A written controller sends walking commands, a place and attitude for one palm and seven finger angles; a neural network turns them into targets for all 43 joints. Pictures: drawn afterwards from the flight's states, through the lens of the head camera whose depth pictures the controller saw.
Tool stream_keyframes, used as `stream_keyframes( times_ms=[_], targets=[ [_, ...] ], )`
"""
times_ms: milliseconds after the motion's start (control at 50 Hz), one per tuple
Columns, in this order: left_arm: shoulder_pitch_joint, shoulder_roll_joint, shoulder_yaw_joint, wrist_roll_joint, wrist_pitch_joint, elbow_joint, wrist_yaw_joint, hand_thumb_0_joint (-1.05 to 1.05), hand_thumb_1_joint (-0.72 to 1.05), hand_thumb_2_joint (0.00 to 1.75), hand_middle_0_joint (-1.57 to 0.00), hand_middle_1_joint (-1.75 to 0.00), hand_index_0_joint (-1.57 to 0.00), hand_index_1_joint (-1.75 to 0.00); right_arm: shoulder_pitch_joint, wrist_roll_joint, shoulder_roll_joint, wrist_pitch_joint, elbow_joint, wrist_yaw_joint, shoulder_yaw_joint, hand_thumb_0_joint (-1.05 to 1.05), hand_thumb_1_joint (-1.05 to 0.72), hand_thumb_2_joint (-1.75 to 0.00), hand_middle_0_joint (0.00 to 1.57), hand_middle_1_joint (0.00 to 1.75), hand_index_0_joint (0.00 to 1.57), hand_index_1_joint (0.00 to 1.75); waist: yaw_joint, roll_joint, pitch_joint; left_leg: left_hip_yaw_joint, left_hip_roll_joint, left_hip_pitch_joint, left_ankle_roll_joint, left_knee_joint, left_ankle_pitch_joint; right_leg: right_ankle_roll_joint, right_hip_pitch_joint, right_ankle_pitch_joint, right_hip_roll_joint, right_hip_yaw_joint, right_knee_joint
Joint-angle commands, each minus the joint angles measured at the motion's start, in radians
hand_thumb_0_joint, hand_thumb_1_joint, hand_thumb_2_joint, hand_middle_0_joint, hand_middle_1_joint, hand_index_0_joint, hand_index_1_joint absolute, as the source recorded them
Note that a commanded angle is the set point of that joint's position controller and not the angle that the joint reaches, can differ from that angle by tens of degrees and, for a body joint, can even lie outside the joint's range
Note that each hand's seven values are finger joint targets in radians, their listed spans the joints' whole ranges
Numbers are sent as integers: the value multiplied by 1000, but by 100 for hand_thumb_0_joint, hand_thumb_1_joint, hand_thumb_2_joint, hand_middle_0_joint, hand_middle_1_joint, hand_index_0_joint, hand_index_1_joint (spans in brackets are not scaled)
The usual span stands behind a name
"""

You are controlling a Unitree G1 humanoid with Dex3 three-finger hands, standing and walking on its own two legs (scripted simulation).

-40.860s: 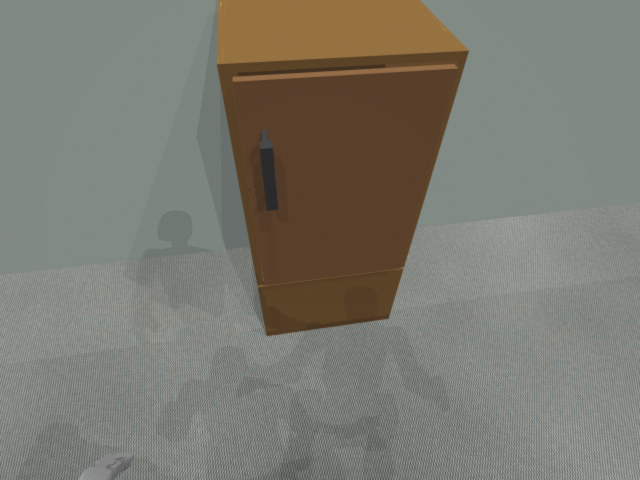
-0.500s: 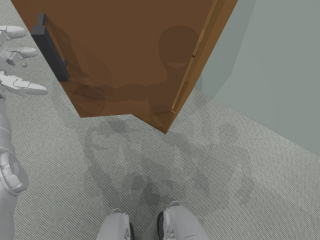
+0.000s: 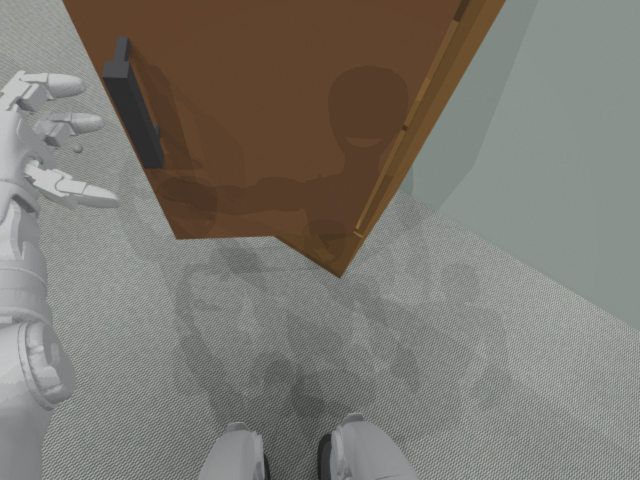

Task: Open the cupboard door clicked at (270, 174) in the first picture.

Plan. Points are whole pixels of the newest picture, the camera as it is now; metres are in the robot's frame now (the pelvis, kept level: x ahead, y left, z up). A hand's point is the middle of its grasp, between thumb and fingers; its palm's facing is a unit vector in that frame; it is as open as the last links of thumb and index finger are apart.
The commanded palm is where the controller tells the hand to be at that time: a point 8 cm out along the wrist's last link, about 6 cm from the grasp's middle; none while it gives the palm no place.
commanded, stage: move the hooked fingers beside the handle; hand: left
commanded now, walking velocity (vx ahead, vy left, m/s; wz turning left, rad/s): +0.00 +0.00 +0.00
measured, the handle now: (139, 108) +0.55 +0.19 +0.06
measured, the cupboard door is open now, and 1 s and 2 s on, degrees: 38 38 38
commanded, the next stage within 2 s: slide the fingers in behind the handle in 0.18 s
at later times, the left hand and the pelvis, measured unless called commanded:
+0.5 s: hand (81, 150) +0.49 +0.25 +0.06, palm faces +0.02 -1.00 +0.01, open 14.0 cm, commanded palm +0.47 +0.29 +0.06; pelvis -0.01 +0.00 +0.00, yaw +0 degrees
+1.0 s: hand (124, 144) +0.49 +0.21 +0.06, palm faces +0.03 -1.00 -0.02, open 14.0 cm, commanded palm +0.47 +0.24 +0.06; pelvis +0.00 -0.01 +0.00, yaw +0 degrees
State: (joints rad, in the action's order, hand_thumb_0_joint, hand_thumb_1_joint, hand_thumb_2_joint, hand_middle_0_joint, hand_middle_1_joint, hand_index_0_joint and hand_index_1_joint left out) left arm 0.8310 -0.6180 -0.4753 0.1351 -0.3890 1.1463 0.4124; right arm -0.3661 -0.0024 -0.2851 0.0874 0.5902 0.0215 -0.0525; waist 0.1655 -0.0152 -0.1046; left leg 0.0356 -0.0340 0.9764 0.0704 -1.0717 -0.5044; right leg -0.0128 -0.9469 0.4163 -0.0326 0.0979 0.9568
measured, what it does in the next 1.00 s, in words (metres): stands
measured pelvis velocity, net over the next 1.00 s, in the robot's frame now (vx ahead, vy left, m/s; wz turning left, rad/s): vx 0.00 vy -0.01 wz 0.00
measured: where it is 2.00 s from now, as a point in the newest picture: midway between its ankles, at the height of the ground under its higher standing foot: outside the picture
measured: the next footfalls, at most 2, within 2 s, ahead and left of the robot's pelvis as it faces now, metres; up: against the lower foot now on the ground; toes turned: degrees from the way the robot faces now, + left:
none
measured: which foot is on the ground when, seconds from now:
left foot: down 0.00-1.00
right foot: down 0.00-1.00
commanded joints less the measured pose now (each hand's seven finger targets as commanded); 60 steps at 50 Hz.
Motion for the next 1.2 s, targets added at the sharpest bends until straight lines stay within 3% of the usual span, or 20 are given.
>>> stream_keyframes(
  times_ms=[0, 40, 80, 320, 380, 440, 520, 560, 640, 700, 760, 800, 840, 920, 980, 1020, 1060, 1100, 1140, 1180],
  targets=[
    [406, -334, -46, 4, -82, -210, -32, 0, -50, 30, -30, -120, -30, -120, -192, 5, -193, -10, -37, 12, 73, 0, -90, -90, 20, 30, 20, 30, 0, -181, -464, -128, -17, -444, -63, 111, 576, -7, 132, -284, -23, -43, -55],
    [432, -319, -28, 0, -84, -193, -30, 0, -50, 30, -30, -120, -30, -120, -191, 4, -193, -10, -33, 11, 70, 0, -90, -90, 20, 30, 20, 30, 10, -194, -449, -127, -18, -448, -62, 111, 551, -7, 113, -267, -25, -44, -58],
    [427, -358, -56, 1, -84, -193, -26, 0, -50, 30, -30, -120, -30, -120, -188, 6, -201, -14, -36, 14, 71, 0, -90, -90, 20, 30, 20, 30, 4, -192, -476, -128, -14, -432, -59, 110, 522, -9, 135, -261, -23, -48, -57],
    [411, -285, -9, 38, -62, -158, 22, 0, -50, 30, -30, -120, -30, -120, -196, -1, -200, -11, -31, 19, 68, 0, -90, -90, 20, 30, 20, 30, 18, -147, -436, -128, -14, -391, -49, 110, 481, -9, 113, -247, -24, -42, -61],
    [463, -280, 5, 26, -74, -182, 2, 0, -50, 30, -30, -120, -30, -120, -197, 3, -202, -12, -22, 17, 69, 0, -90, -90, 20, 30, 20, 30, 22, -181, -446, -143, -17, -418, -58, 115, 451, -10, 72, -200, -24, -39, -58],
    [474, -301, -18, 21, -101, -251, -20, 0, -50, 30, -30, -120, -30, -120, -201, 9, -201, -16, -20, 12, 75, 0, -90, -90, 20, 30, 20, 30, 5, -258, -532, -156, -21, -511, -78, 110, 539, -15, 57, -214, -25, -36, -49],
    [436, -277, -15, 19, -86, -207, -43, 0, -50, 30, -30, -120, -30, -120, -204, 7, -198, -12, -17, 8, 73, 0, -90, -90, 20, 30, 20, 30, 9, -200, -485, -153, -21, -473, -71, 109, 543, -14, 76, -226, -27, -30, -49],
    [448, -241, 17, 8, -74, -223, -53, 0, -50, 30, -30, -120, -30, -120, -200, 8, -192, -9, -22, 4, 72, 0, -90, -90, 20, 30, 20, 30, 6, -244, -495, -156, -23, -504, -79, 118, 567, -12, 61, -223, -25, -26, -52],
    [415, -193, 37, 8, -73, -247, -76, 0, -50, 30, -30, -120, -30, -120, -204, 10, -188, -3, -26, -3, 78, 0, -90, -90, 20, 30, 20, 30, 2, -226, -500, -163, -30, -547, -87, 119, 630, -11, 54, -237, -30, -20, -57],
    [401, -180, 31, 15, -71, -215, -96, 0, -50, 30, -30, -120, -30, -120, -198, 8, -185, -1, -27, -5, 78, 0, -90, -90, 20, 30, 20, 30, 9, -160, -459, -148, -24, -478, -73, 125, 556, -9, 84, -239, -29, -25, -63],
    [441, -143, 63, 2, -71, -174, -113, 0, -50, 30, -30, -120, -30, -120, -198, 8, -181, -3, -21, -6, 75, 0, -90, -90, 20, 30, 20, 30, 24, -146, -409, -145, -19, -435, -67, 128, 488, -9, 65, -214, -26, -28, -60],
    [427, -182, 27, -8, -82, -198, -130, 0, -50, 30, -30, -120, -30, -120, -203, 12, -182, -5, -30, -8, 78, 0, -90, -90, 20, 30, 20, 30, 7, -144, -449, -136, -14, -429, -63, 124, 500, -11, 108, -240, -24, -36, -55],
    [424, -166, 32, -9, -104, -239, -137, 0, -50, 30, -30, -120, -30, -120, -203, 15, -175, -7, -34, -12, 79, 0, -90, -90, 20, 30, 20, 30, -2, -177, -519, -138, -16, -489, -72, 112, 581, -10, 110, -272, -25, -38, -46],
    [440, -119, 68, -5, -126, -259, -139, 0, -50, 30, -30, -120, -30, -120, -198, 14, -165, -9, -23, -16, 81, 0, -90, -90, 20, 30, 20, 30, 14, -171, -504, -130, -16, -483, -66, 100, 599, -10, 124, -307, -26, -40, -45],
    [403, -131, 46, 7, -118, -260, -136, 0, -50, 30, -30, -120, -30, -120, -191, 10, -169, -4, -24, -17, 84, 0, -90, -90, 20, 30, 20, 30, -2, -145, -525, -118, -10, -456, -58, 105, 577, -7, 176, -331, -26, -49, -51],
    [381, -139, 35, 12, -109, -241, -139, 0, -50, 30, -30, -120, -30, -120, -192, 6, -166, -4, -26, -14, 82, 0, -90, -90, 20, 30, 20, 30, -4, -118, -507, -108, -4, -416, -50, 107, 554, -8, 212, -351, -24, -54, -52],
    [386, -99, 68, 8, -96, -220, -142, 0, -50, 30, -30, -120, -30, -120, -179, 3, -158, -4, -27, -15, 79, 0, -90, -90, 20, 30, 20, 30, 4, -122, -455, -99, -2, -391, -48, 114, 513, -4, 196, -335, -22, -55, -60],
    [379, -121, 52, 0, -90, -205, -153, 0, -50, 30, -30, -120, -30, -120, -179, 3, -160, -6, -33, -14, 78, 0, -90, -90, 20, 30, 20, 30, 0, -98, -433, -86, 5, -333, -40, 116, 453, -2, 226, -325, -20, -66, -66],
    [416, -129, 54, -8, -108, -249, -161, 0, -50, 30, -30, -120, -30, -120, -180, 5, -157, -8, -33, -13, 78, 0, -90, -90, 20, 30, 20, 30, -2, -130, -473, -89, 7, -366, -41, 114, 474, -4, 233, -342, -19, -70, -58],
    [420, -88, 82, -7, -128, -275, -167, 0, -50, 30, -30, -120, -30, -120, -170, 6, -151, -15, -35, -17, 81, 0, -90, -90, 20, 30, 20, 30, 0, -153, -494, -91, 6, -395, -45, 109, 488, -5, 218, -340, -19, -70, -57]
  ],
)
